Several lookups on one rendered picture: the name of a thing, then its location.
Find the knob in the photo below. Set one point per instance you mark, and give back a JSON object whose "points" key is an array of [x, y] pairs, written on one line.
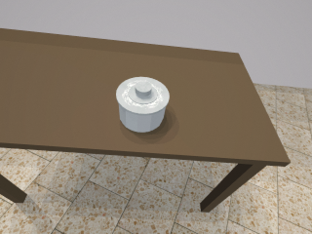
{"points": [[143, 88]]}

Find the pot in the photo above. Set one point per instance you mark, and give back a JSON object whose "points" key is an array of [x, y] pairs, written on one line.
{"points": [[141, 123]]}

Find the table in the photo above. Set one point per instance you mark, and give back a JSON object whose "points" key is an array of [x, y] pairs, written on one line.
{"points": [[58, 93]]}

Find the lid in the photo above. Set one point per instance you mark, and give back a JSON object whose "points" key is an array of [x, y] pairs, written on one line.
{"points": [[128, 99]]}

